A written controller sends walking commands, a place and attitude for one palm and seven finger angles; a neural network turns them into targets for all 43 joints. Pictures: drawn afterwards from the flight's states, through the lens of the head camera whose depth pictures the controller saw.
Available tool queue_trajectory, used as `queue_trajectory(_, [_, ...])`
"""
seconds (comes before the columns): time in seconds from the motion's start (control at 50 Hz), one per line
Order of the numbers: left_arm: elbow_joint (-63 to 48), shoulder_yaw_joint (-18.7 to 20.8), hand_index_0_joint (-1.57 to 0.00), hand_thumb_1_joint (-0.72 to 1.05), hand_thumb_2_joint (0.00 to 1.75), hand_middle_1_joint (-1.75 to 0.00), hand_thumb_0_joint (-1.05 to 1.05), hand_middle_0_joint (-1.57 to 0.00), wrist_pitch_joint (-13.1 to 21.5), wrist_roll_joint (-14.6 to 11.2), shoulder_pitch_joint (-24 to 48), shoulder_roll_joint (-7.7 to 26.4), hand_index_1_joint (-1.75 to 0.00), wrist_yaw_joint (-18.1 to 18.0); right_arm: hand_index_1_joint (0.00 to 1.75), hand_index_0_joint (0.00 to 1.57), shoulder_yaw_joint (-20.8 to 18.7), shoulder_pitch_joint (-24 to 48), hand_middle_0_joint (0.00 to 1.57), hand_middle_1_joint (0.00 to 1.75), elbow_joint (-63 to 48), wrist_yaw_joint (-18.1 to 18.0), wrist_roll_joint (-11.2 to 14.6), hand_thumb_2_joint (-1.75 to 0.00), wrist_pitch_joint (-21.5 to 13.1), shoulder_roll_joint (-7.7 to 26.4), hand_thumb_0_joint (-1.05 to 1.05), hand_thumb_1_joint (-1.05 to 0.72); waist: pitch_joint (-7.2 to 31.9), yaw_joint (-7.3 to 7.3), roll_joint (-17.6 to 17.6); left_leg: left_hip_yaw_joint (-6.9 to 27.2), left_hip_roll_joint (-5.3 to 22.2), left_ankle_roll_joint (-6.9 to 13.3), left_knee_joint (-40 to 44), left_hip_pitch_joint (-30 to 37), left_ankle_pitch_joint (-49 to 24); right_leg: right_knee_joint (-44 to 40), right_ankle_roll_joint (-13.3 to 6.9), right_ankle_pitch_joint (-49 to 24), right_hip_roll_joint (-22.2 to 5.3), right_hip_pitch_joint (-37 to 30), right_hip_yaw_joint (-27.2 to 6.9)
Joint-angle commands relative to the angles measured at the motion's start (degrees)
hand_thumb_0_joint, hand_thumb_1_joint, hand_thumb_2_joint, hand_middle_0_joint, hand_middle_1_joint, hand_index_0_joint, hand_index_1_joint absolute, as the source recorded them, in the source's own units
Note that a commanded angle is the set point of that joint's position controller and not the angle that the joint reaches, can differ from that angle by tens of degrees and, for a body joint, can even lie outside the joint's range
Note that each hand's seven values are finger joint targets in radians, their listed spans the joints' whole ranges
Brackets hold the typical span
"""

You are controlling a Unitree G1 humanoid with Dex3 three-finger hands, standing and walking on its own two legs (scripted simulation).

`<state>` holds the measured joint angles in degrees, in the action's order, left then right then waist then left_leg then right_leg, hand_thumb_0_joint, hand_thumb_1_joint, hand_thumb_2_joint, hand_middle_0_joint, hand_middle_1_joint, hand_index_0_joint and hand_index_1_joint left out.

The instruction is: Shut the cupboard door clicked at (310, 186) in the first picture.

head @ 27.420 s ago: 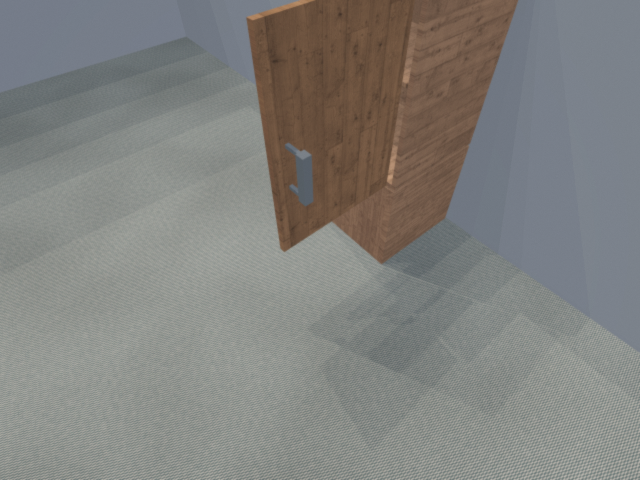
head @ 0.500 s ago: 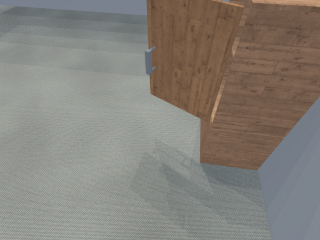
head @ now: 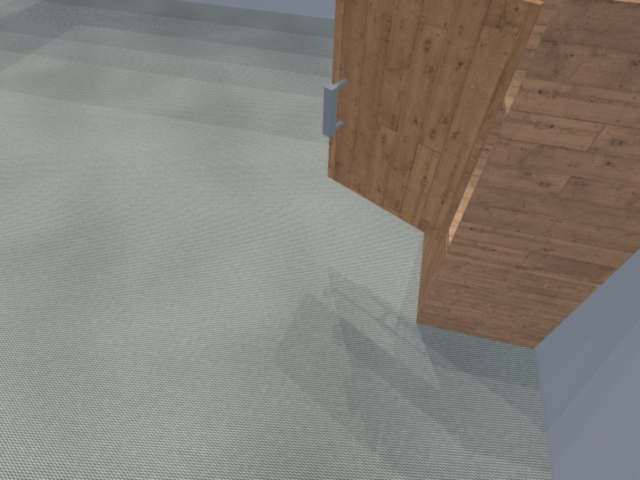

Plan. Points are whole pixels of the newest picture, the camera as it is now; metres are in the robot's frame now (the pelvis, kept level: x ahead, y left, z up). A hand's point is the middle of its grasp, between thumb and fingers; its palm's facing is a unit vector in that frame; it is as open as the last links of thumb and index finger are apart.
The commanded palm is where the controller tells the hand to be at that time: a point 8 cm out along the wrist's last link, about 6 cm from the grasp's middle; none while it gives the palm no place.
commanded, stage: walk to a spot facing it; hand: left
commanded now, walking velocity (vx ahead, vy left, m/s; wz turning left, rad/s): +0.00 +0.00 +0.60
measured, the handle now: (335, 108) +0.96 +0.00 -0.07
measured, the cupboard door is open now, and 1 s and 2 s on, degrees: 63 63 63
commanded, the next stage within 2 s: turn to face it in 1.90 s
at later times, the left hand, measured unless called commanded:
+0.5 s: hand out of the picture +0.05 +0.26 -0.15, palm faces +0.26 -0.93 -0.26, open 7.3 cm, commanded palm none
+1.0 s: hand out of the picture -0.12 +0.18 -0.17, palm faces +0.65 -0.72 -0.24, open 7.3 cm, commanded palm none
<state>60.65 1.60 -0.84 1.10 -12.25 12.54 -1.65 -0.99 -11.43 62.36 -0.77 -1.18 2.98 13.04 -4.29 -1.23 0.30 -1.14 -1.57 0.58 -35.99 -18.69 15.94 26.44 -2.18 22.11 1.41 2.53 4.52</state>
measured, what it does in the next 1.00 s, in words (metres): steps on the spot, turning left: right foot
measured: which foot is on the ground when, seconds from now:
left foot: down 0.00-0.60, up 0.62-1.00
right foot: down 0.00-0.16, up 0.18-0.60, down 0.62-1.00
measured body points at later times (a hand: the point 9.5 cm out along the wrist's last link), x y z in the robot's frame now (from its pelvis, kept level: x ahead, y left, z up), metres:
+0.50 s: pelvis -0.01 +0.02 +0.01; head +0.04 +0.05 +0.45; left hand +0.04 +0.31 -0.13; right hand +0.09 -0.22 -0.14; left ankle +0.03 +0.12 -0.73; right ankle +0.01 -0.15 -0.68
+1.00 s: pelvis +0.03 +0.03 +0.00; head +0.07 +0.08 +0.44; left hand -0.15 +0.22 -0.15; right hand +0.27 -0.10 -0.14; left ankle -0.04 +0.13 -0.72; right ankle +0.01 -0.13 -0.73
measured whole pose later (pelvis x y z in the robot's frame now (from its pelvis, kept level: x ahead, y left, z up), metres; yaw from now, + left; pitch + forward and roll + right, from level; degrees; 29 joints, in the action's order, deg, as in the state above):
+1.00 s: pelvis +0.03 +0.03 +0.00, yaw +40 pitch +2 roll +2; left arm 54.6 3.6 1.8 2.1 -19.7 13.4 0.3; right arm -3.0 -7.4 51.9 2.8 -1.8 2.8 13.5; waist -6.1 2.0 -3.3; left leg -6.9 1.5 -0.5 -37.7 -20.9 23.2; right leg 30.1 3.5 25.6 -9.6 4.5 15.4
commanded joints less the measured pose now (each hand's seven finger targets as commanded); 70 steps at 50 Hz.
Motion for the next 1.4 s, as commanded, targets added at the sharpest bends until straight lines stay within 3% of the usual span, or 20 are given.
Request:
queue_trajectory(0.0, [-4.83,3.51,-0.2,0.9,0.9,-0.3,0.0,-0.2,0.33,0.69,-1.57,11.06,-0.3,-1.41,0.3,0.2,-2.72,2.95,0.2,0.3,-6.75,0.12,0.27,-0.9,-0.02,5.52,0.0,-0.9,-3.45,1.42,-8.73,1.28,4.25,-1.66,-18.93,-9.86,14.59,-4.86,-10.42,-43.34,-23.55,1.82,-9.21])
queue_trajectory(0.1, [-7.44,4.11,-0.2,0.9,0.9,-0.3,0.0,-0.2,0.47,-0.27,-0.9,11.89,-0.3,-0.71,0.3,0.2,-2.88,-7.5,0.2,0.3,-6.41,1.01,-0.28,-0.9,-0.7,4.92,0.0,-0.9,2.32,-3.4,-1.63,-2.71,2.77,-0.49,4.56,7.83,-10.24,16.35,-1.31,-41.25,-16.51,7.27,2.27])
queue_trajectory(0.14, [-10.88,2.81,-0.2,0.9,0.9,-0.3,0.0,-0.2,0.06,-1.0,-0.94,6.27,-0.3,-0.48,0.3,0.2,-4.78,-13.65,0.2,0.3,-6.31,0.33,-0.3,-0.9,-1.45,13.22,0.0,-0.9,7.91,-4.29,20.83,30.44,24.12,13.38,15.08,15.46,-47.18,40.04,4.9,16.35,-3.88,24.37,0.97])
queue_trajectory(0.16, [-11.99,2.85,-0.2,0.9,0.9,-0.3,0.0,-0.2,-0.69,-0.43,1.53,7.88,-0.3,-0.64,0.3,0.2,-4.83,-13.06,0.2,0.3,-5.89,0.22,-0.1,-0.9,-1.14,13.17,0.0,-0.9,6.88,-4.11,10.9,28.01,24.08,13.87,17.0,11.04,-29.66,41.35,3.81,16.36,-5.44,22.56,-4.92])
queue_trajectory(0.22, [-12.21,3.74,-0.2,0.9,0.9,-0.3,0.0,-0.2,-1.04,0.05,4.33,6.53,-0.3,-0.03,0.3,0.2,-4.52,-5.07,0.2,0.3,-9.75,-0.43,-0.93,-0.9,-1.43,11.26,0.0,-0.9,2.0,-1.74,6.5,27.3,19.16,10.33,21.42,0.0,0.47,39.89,3.92,6.84,-6.63,24.61,-6.57])
queue_trajectory(0.3, [-12.28,3.77,-0.2,0.9,0.9,-0.3,0.0,-0.2,-0.69,0.26,2.28,4.84,-0.3,0.59,0.3,0.2,-4.66,-3.9,0.2,0.3,-10.44,-0.53,-0.81,-0.9,-1.86,10.89,0.0,-0.9,6.55,-0.4,2.11,22.42,14.59,8.44,20.4,4.36,-2.34,32.31,4.69,1.69,-4.44,24.14,-5.22])
queue_trajectory(0.46, [-14.69,3.58,-0.2,0.9,0.9,-0.3,0.0,-0.2,-0.74,0.3,3.3,5.53,-0.3,0.36,0.3,0.2,-5.89,-3.8,0.2,0.3,-11.03,0.21,-0.82,-0.9,-0.85,11.46,0.0,-0.9,8.24,-0.92,10.78,25.78,11.08,7.66,19.59,5.9,-3.37,18.67,5.12,2.46,-1.11,20.33,-4.81])
queue_trajectory(0.54, [-12.82,4.34,-0.2,0.9,0.9,-0.3,0.0,-0.2,-0.72,-0.22,-4.18,7.44,-0.3,0.02,0.3,0.2,-6.43,0.37,0.2,0.3,-13.2,0.41,-0.38,-0.9,-0.08,10.72,0.0,-0.9,8.92,2.73,10.16,24.65,6.29,3.86,17.83,-3.3,0.74,0.8,3.8,-2.88,0.54,4.55,-2.88])
queue_trajectory(0.56, [-12.66,4.97,-0.2,0.9,0.9,-0.3,0.0,-0.2,-0.36,0.18,-6.56,10.35,-0.3,-0.25,0.3,0.2,-6.37,0.89,0.2,0.3,-13.77,0.72,0.14,-0.9,0.07,8.79,0.0,-0.9,9.09,3.84,4.1,21.58,2.65,1.08,12.21,-9.74,5.34,-7.82,2.05,-2.1,-4.38,-1.98,-8.01])
queue_trajectory(0.58, [-13.44,6.07,-0.2,0.9,0.9,-0.3,0.0,-0.2,0.0,1.14,-5.72,14.93,-0.3,-0.64,0.3,0.2,-6.15,0.09,0.2,0.3,-14.54,0.8,0.57,-0.9,0.05,4.82,0.0,-0.9,7.38,3.74,-11.88,11.2,-4.73,-3.28,-3.65,-19.66,13.15,-16.15,-3.77,8.55,-19.74,-3.7,-25.34])
queue_trajectory(0.6, [-14.99,5.19,-0.2,0.9,0.9,-0.3,0.0,-0.2,-0.33,1.08,0.43,15.27,-0.3,-0.94,0.3,0.2,-6.37,0.54,0.2,0.3,-14.68,0.9,-0.18,-0.9,-0.08,6.3,0.0,-0.9,2.56,2.43,-13.68,6.79,-4.32,-3.52,-21.04,-19.42,15.81,-18.53,-7.48,8.34,-29.47,8.44,-29.89])
queue_trajectory(0.66, [-16.98,3.83,-0.2,0.9,0.9,-0.3,0.0,-0.2,0.72,0.35,8.97,8.72,-0.3,-0.99,0.3,0.2,-6.07,-3.87,0.2,0.3,-13.07,1.97,-0.66,-0.9,0.9,5.11,0.0,-0.9,0.98,-3.22,-9.63,5.67,0.45,-3.38,-34.66,-16.51,7.54,-12.93,-5.57,-6.04,-20.16,13.62,-14.69])
queue_trajectory(0.86, [-8.82,5.06,-0.2,0.9,0.9,-0.3,0.0,-0.2,3.23,0.82,-11.1,11.31,-0.3,0.55,0.3,0.2,-3.06,10.45,0.2,0.3,-17.49,3.75,-0.18,-0.9,-1.68,3.24,0.0,-0.9,2.29,5.85,-11.91,-4.27,3.95,-2.46,-10.16,-17.71,8.83,-7.24,-4.52,-26.5,-22.65,-9.75,-3.19])
queue_trajectory(0.92, [-8.57,5.27,-0.2,0.9,0.9,-0.3,0.0,-0.2,3.34,0.89,-11.07,12.24,-0.3,1.06,0.3,0.2,-2.57,9.92,0.2,0.3,-17.42,3.87,-0.14,-0.9,-2.47,3.07,0.0,-0.9,2.32,4.96,-11.79,-7.42,2.52,-1.02,-2.28,-9.72,9.47,-4.56,-3.75,-29.68,-23.29,-6.64,-0.26])
queue_trajectory(0.96, [-8.65,5.13,-0.2,0.9,0.9,-0.3,0.0,-0.2,3.6,0.34,-8.52,12.53,-0.3,1.42,0.3,0.2,-3.08,1.14,0.2,0.3,-15.07,3.42,-0.58,-0.9,-3.17,4.65,0.0,-0.9,6.12,-0.36,-8.18,-9.77,-0.55,0.66,6.93,7.84,4.21,7.75,-0.81,-36.21,-20.28,1.3,6.16])
queue_trajectory(0.98, [-9.68,4.74,-0.2,0.9,0.9,-0.3,0.0,-0.2,3.73,-0.13,-7.22,11.4,-0.3,1.8,0.3,0.2,-4.18,-7.76,0.2,0.3,-12.64,2.79,-0.71,-0.9,-3.62,8.94,0.0,-0.9,11.96,-5.18,-0.62,-3.76,3.86,3.01,10.87,25.5,-0.84,21.98,2.15,-30.51,-17.95,12.5,9.56])
queue_trajectory(1.0, [-13.44,3.58,-0.2,0.9,0.9,-0.3,0.0,-0.2,3.72,-0.59,-3.89,7.21,-0.3,2.83,0.3,0.2,-6.35,-16.12,0.2,0.3,-10.86,2.04,-1.02,-0.9,-4.07,17.1,0.0,-0.9,15.11,-9.35,17.86,24.71,22.79,11.33,12.49,38.95,-10.04,40.32,6.4,8.48,-8.2,36.07,9.54])
queue_trajectory(1.02, [-16.69,3.26,-0.2,0.9,0.9,-0.3,0.0,-0.2,3.24,-0.01,3.79,7.86,-0.3,2.39,0.3,0.2,-6.52,-20.98,0.2,0.3,-8.63,1.14,-0.19,-0.9,-3.69,18.62,0.0,-0.9,14.05,-11.16,13.18,29.05,27.41,15.23,15.84,38.71,-19.02,46.85,5.22,12.99,-8.08,42.99,0.81])
queue_trajectory(1.14, [-11.5,3.51,-0.2,0.9,0.9,-0.3,0.0,-0.2,1.52,0.45,-0.99,5.39,-0.3,3.13,0.3,0.2,-3.12,-5.16,0.2,0.3,-11.42,-0.2,-0.09,-0.9,-5.87,9.3,0.0,-0.9,-0.01,-0.53,6.61,10.77,15.67,8.98,20.92,14.48,-18.79,39.69,5.86,-5.25,-10.18,34.78,-2.63])
queue_trajectory(1.38, [-14.87,3.59,-0.2,0.9,0.9,-0.3,0.0,-0.2,2.21,0.13,7.18,4.91,-0.3,3.89,0.3,0.2,-3.72,-7.91,0.2,0.3,-6.46,-0.07,-0.49,-0.9,-6.45,8.3,0.0,-0.9,-3.72,0.53,6.57,9.3,14.45,9.43,22.54,8.16,-10.98,12.95,4.32,-14.77,-6.51,21.82,-0.86])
